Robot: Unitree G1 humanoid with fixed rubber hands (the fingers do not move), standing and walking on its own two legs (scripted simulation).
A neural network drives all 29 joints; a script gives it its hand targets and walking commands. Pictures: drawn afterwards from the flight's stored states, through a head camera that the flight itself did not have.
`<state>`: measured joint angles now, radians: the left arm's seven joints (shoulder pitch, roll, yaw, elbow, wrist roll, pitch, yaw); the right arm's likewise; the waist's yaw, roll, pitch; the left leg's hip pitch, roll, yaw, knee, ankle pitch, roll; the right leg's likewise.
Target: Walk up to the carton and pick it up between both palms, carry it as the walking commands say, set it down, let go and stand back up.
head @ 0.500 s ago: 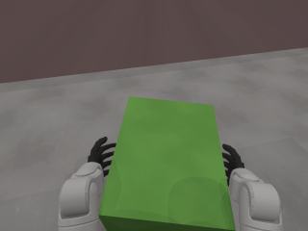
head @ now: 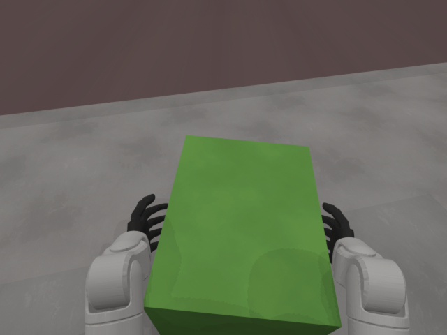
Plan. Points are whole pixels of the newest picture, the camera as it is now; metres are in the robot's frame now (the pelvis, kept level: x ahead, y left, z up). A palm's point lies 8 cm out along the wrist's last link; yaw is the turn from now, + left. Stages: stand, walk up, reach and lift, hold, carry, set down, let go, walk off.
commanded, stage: carry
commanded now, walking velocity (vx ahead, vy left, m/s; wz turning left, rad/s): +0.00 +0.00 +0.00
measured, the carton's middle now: (236, 248) +0.31 +0.00 +0.01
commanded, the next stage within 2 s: hold in 0.72 s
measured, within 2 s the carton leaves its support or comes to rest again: neither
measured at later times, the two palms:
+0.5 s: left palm (151, 234) +0.29 +0.15 +0.09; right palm (344, 240) +0.29 -0.17 +0.08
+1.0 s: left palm (161, 241) +0.30 +0.14 +0.04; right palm (343, 261) +0.27 -0.18 +0.04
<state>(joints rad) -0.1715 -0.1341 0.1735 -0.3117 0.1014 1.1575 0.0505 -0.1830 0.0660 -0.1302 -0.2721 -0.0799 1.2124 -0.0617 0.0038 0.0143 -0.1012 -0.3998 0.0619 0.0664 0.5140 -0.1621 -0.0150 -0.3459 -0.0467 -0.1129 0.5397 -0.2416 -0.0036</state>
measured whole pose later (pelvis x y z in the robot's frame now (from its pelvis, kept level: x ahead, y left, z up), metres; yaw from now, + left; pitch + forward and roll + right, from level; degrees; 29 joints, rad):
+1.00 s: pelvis +0.02 +0.00 +0.01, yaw -7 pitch -6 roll +0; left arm -0.11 -0.13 0.20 0.09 0.22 0.69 -0.04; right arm -0.14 0.12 -0.17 0.15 -0.19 0.71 0.00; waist 0.03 0.00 0.05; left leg -0.09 0.02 -0.01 0.36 -0.17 -0.02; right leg -0.09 0.01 0.02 0.40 -0.20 -0.01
